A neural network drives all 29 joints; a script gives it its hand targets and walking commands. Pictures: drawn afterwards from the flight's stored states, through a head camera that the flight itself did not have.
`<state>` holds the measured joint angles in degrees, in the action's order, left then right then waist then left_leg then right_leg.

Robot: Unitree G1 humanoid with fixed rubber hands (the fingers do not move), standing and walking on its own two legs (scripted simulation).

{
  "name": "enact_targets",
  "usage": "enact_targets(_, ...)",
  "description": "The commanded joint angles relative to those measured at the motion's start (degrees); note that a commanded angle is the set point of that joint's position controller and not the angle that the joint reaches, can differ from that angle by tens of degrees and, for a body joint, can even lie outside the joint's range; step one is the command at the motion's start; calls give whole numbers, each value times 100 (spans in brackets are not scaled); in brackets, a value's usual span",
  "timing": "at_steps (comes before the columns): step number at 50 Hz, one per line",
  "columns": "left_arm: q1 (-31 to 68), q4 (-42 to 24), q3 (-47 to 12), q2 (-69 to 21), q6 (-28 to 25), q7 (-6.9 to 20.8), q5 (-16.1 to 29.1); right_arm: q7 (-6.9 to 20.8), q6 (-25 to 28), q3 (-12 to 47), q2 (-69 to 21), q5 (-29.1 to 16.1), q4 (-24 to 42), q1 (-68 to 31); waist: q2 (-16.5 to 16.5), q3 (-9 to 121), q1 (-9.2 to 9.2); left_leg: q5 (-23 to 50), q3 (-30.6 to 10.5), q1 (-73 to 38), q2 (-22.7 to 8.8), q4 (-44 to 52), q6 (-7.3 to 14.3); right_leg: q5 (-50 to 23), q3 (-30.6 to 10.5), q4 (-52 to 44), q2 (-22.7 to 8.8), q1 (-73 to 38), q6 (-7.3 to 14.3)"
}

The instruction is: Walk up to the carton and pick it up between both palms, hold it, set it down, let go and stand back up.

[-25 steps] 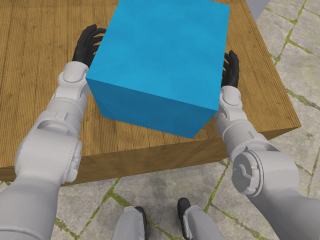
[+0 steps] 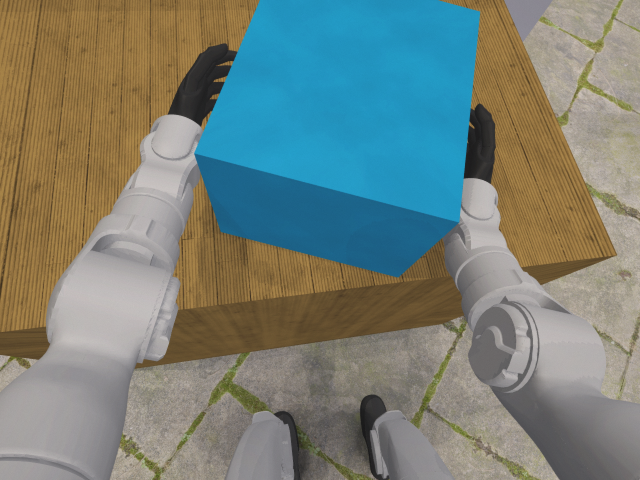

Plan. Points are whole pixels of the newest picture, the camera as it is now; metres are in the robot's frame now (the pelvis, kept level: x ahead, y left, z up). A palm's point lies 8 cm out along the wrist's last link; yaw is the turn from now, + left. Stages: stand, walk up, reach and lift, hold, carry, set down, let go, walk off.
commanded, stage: reach and lift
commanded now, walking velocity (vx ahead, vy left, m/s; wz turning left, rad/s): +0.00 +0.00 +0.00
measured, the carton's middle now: (342, 128) +0.52 -0.02 +0.02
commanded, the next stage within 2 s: none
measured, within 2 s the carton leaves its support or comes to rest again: neither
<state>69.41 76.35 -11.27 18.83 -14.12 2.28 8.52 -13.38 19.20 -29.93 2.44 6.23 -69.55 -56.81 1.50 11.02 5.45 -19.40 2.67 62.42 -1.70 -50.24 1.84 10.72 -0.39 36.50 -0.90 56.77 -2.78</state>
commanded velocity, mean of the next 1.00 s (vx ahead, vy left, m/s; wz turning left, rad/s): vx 0.00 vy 0.00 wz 0.00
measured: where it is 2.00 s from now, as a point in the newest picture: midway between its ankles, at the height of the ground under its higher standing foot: (333, 460)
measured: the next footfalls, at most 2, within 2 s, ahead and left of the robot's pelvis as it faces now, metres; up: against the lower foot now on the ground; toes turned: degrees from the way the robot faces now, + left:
none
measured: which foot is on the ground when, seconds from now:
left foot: down 0.00-1.00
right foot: down 0.00-1.00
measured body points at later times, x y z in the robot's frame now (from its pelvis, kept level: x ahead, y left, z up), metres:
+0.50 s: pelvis +0.00 +0.00 +0.00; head +0.17 +0.05 +0.42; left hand +0.53 +0.16 +0.05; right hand +0.47 -0.18 +0.02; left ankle +0.02 +0.04 -0.69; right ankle +0.05 -0.20 -0.68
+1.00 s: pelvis +0.00 +0.00 +0.00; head +0.17 +0.04 +0.42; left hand +0.53 +0.16 +0.05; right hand +0.46 -0.18 +0.02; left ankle +0.02 +0.04 -0.69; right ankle +0.05 -0.20 -0.69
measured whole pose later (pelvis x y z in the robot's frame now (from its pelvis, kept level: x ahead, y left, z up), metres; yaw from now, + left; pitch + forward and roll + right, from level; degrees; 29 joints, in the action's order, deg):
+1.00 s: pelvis +0.00 +0.00 +0.00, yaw +1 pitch +32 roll -6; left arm 71.1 84.2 -1.0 17.1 -23.0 5.0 -0.7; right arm -11.3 31.6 -41.0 -1.9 13.5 -69.5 -53.7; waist 1.7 11.0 5.4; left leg -18.0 2.7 61.5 -0.7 -47.6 1.8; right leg 10.7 -0.4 35.5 -1.8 56.4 -2.8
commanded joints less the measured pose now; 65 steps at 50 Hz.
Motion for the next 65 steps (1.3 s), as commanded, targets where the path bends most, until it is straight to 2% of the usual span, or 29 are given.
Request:
enact_targets(1, 2992, -318, 664, -1657, -416, 238, -707, 676, 323, 189, -958, 517, 37, -2879, 1559, 5482, 1101, 3999, -720, -5096, -160, 552, -1224, -1772, 789, 78, 356, -1500, 270)
enact_targets(3, 2892, -176, 898, -2148, -483, 293, -1025, 833, 471, 271, -1382, 773, 86, -2841, 1469, 5590, 1007, 4064, -650, -5188, -159, 597, -1199, -1780, 788, -90, 415, -1582, 289)
enact_targets(5, 2906, 114, 886, -2615, -567, 426, -1318, 962, 629, -87, -1692, 1198, -190, -2884, 1573, 5268, 1206, 4110, -674, -5103, -146, 604, -1190, -1678, 847, -29, 421, -1357, 334)
enact_targets(8, 2729, 522, 1055, -3398, -616, 617, -1691, 1186, 684, -55, -2511, 1536, -523, -2784, 1539, 4733, 1040, 3734, -662, -5052, -171, 703, -1118, -1485, 861, -169, 399, -1547, 370)
enact_targets(10, 2674, 436, 1047, -3702, -682, 630, -1773, 1210, 793, -67, -2751, 1681, -498, -2692, 1615, 4967, 1059, 4280, -587, -5250, -141, 645, -1174, -1713, 911, -223, 497, -1484, 373)
enact_targets(14, 2612, 836, 1191, -3582, -752, 683, -1814, 1291, 790, -112, -2685, 1711, -458, -2773, 1473, 4770, 945, 3997, -669, -5094, -207, 737, -1136, -1500, 894, -290, 475, -1625, 391)
enact_targets(15, 2808, 859, 1142, -3556, -785, 686, -1912, 1344, 755, -144, -2603, 1780, -710, -2738, 1616, 4604, 1122, 3984, -696, -5223, -250, 830, -1127, -1410, 959, -292, 455, -1535, 350)
enact_targets(16, 2716, 871, 1120, -3521, -852, 705, -1895, 1323, 789, -123, -2625, 1799, -654, -2700, 1541, 4446, 1033, 3904, -711, -5061, -293, 859, -1135, -1424, 919, -234, 480, -1573, 335)
enact_targets(18, 2853, 749, 1072, -3474, -894, 663, -1807, 1312, 837, -195, -2413, 1879, -761, -2717, 1674, 4494, 1143, 4291, -810, -5332, -356, 919, -1220, -1505, 960, -246, 469, -1536, 291)
enact_targets(21, 2639, 793, 1095, -3601, -871, 664, -1887, 1285, 835, -8, -2694, 1703, -527, -2635, 1709, 4718, 1014, 4129, -752, -5262, -267, 774, -1223, -1603, 873, -253, 472, -1695, 374)
enact_targets(26, 2576, 836, 1073, -3644, -835, 669, -1769, 1224, 847, 47, -2570, 1611, -778, -2593, 1571, 4560, 1100, 4315, -737, -5100, -276, 745, -1160, -1629, 923, -255, 577, -1635, 370)
enact_targets(28, 2491, 1033, 1176, -3512, -865, 702, -1778, 1222, 834, 194, -2572, 1554, -660, -2593, 1636, 4674, 962, 4093, -620, -5001, -201, 691, -1082, -1633, 843, -295, 517, -1642, 392)
enact_targets(29, 2768, 935, 1106, -3531, -909, 691, -1655, 1218, 814, 195, -2519, 1584, -658, -2753, 1476, 4615, 1093, 4234, -704, -5066, -241, 647, -1104, -1682, 853, -204, 513, -1650, 387)
enact_targets(32, 2714, 898, 980, -3581, -926, 713, -1643, 1156, 803, 328, -2697, 1498, -1014, -2422, 1689, 4569, 1135, 4365, -574, -4980, -173, 548, -1148, -1631, 788, -134, 541, -1578, 389)
enact_targets(33, 2690, 1066, 1120, -3435, -934, 715, -1664, 1162, 805, 414, -2619, 1489, -795, -2561, 1549, 4685, 977, 4358, -545, -5112, -172, 574, -1087, -1718, 790, -245, 587, -1644, 420)
enact_targets(36, 2802, 1058, 1023, -3554, -933, 721, -1598, 1174, 769, 314, -2570, 1498, -736, -2610, 1654, 4475, 1105, 3862, -687, -4944, -267, 739, -1135, -1353, 829, -141, 556, -1580, 372)
enact_targets(40, 2724, 814, 930, -3718, -1146, 635, -1630, 1127, 987, 460, -2701, 1508, -754, -2482, 1734, 4964, 1076, 4625, -695, -5469, -216, 586, -1194, -1728, 814, -250, 633, -1512, 380)
enact_targets(41, 2782, 722, 1012, -3644, -1078, 620, -1651, 1125, 1028, 651, -2653, 1323, -695, -2513, 1756, 5047, 894, 4634, -494, -5384, -113, 468, -1169, -1719, 753, -295, 601, -1528, 444)
enact_targets(45, 3095, 416, 657, -3938, -1347, 551, -1587, 1107, 1350, 556, -2561, 1448, -741, -2647, 1941, 5295, 1027, 5185, -780, -5583, -354, 436, -1345, -1738, 910, -243, 666, -1200, 359)
enact_targets(47, 2743, 745, 766, -3918, -1361, 522, -1724, 1112, 1458, 611, -2555, 1476, -852, -2560, 1933, 5073, 949, 5271, -700, -5625, -353, 516, -1358, -1743, 857, -337, 677, -1178, 377)
enact_targets(49, 2802, 326, 738, -3904, -1457, 478, -1743, 1098, 1567, 835, -2566, 1404, -753, -2474, 1896, 5320, 780, 5524, -645, -5837, -312, 411, -1277, -1999, 857, -389, 682, -1455, 369)
enact_targets(53, 2803, 491, 731, -3786, -1503, 456, -1695, 1143, 1600, 760, -2385, 1418, -775, -2627, 1894, 5065, 713, 5224, -827, -5893, -491, 661, -1364, -1691, 756, -432, 650, -1521, 363)
enact_targets(55, 2807, 179, 486, -3903, -1538, 415, -1537, 1080, 1756, 850, -2400, 1408, -769, -2539, 1840, 5360, 874, 5547, -794, -6145, -436, 572, -1383, -2040, 825, -531, 674, -1326, 389)
enact_targets(57, 2668, 369, 573, -3891, -1553, 447, -1779, 1110, 1734, 718, -2055, 1463, -1169, -2296, 1910, 4881, 806, 5351, -836, -6122, -557, 809, -1425, -1679, 815, -499, 729, -1534, 332)
enact_targets(58, 2515, 447, 703, -3854, -1533, 422, -1798, 1106, 1772, 927, -2408, 1348, -906, -2251, 1905, 5100, 707, 5250, -697, -6039, -386, 722, -1330, -1780, 752, -541, 703, -1417, 350)
enact_targets(61, 2478, 296, 513, -4024, -1526, 397, -1691, 1160, 1891, 939, -2328, 1319, -809, -2516, 1899, 5233, 617, 5530, -799, -6188, -503, 793, -1399, -1806, 797, -687, 716, -1330, 407)
enact_targets(63, 2617, 102, 511, -4099, -1629, 381, -1781, 1144, 2018, 944, -2350, 1335, -844, -2383, 2018, 5297, 738, 5711, -851, -6295, -513, 740, -1452, -1962, 859, -670, 729, -1213, 385)
enact_targets(64, 2310, 267, 552, -4034, -1632, 346, -1829, 1146, 2010, 917, -2340, 1327, -1045, -2296, 1988, 5010, 510, 5648, -725, -6288, -484, 870, -1397, -1839, 747, -760, 745, -1557, 351)
enact_targets(65, 2451, 343, 440, -4061, -1676, 377, -1763, 1142, 2043, 885, -2286, 1443, -1017, -2464, 1790, 5103, 677, 5619, -792, -6230, -493, 886, -1360, -1902, 853, -753, 732, -1503, 349)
